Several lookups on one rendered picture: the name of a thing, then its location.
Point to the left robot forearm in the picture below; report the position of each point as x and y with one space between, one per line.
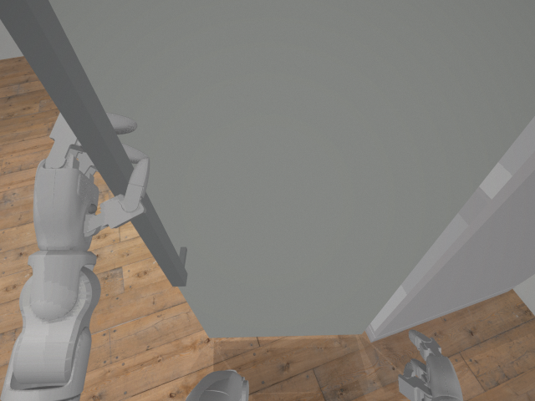
50 357

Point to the handle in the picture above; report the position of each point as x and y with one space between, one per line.
40 37

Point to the right robot hand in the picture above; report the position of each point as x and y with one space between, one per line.
436 378

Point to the left robot hand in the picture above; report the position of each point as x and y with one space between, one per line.
64 189

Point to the fridge door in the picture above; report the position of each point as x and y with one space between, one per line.
308 153

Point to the left robot thigh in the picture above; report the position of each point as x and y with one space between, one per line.
220 386

